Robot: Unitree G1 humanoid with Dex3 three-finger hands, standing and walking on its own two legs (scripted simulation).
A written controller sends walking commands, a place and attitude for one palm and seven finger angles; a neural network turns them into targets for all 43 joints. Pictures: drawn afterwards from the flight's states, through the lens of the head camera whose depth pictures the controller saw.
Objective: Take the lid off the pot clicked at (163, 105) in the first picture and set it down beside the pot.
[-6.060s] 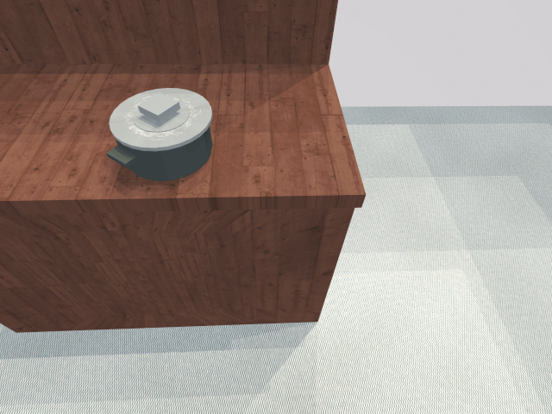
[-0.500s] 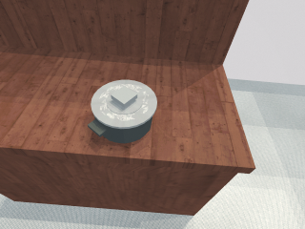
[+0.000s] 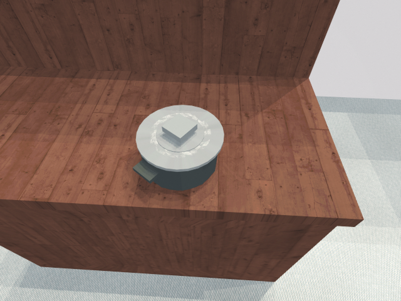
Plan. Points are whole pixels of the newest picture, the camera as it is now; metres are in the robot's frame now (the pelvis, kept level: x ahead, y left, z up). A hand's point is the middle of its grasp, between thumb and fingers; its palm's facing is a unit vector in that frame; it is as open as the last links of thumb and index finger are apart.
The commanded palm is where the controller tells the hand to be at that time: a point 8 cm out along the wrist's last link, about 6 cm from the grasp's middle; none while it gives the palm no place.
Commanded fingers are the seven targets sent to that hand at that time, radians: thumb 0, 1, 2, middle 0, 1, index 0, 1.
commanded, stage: come to a stop and stand still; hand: left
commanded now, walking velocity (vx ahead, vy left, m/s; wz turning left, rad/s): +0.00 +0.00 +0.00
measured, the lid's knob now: (179, 127) +0.44 +0.08 +0.10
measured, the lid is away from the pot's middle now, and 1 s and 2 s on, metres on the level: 0.01 0.01 0.01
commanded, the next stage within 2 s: look again from close up in 0.78 s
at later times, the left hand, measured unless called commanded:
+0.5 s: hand out of the picture +0.01 +0.14 -0.17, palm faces +0.03 -0.98 -0.19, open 7.4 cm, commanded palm none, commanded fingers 0.00 0.90 0.90 -0.20 -0.30 -0.20 -0.30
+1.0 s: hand out of the picture +0.00 +0.12 -0.17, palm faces +0.03 -0.98 -0.17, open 7.4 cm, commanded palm none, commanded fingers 0.00 0.90 0.90 -0.20 -0.30 -0.20 -0.30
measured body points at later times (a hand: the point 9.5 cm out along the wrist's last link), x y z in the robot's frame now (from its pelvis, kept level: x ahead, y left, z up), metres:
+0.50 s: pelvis +0.01 -0.02 +0.00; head +0.04 -0.02 +0.45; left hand +0.01 +0.19 -0.16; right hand +0.01 -0.24 -0.15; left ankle -0.04 +0.03 -0.73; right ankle -0.01 -0.15 -0.73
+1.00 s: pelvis +0.01 -0.04 +0.01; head +0.04 -0.03 +0.46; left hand +0.00 +0.18 -0.16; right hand -0.01 -0.24 -0.15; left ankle -0.04 +0.03 -0.73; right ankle -0.01 -0.15 -0.73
